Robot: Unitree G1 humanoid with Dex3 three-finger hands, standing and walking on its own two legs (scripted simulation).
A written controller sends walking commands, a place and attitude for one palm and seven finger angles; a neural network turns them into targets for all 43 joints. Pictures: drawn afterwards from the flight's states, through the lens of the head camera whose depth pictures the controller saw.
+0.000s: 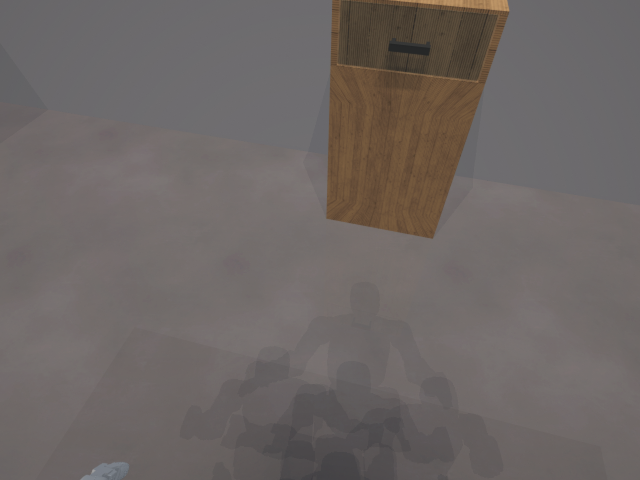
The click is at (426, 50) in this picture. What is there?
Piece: drawer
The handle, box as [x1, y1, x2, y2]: [388, 38, 430, 55]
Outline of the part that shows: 389,43 388,50 427,55 430,47 429,42 425,44 396,41 395,38 392,38 392,40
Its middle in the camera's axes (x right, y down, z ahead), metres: +0.25 -0.55 +1.11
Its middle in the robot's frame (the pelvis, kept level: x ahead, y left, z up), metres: +1.22 -0.20 +0.03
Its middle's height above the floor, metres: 0.80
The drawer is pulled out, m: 0.00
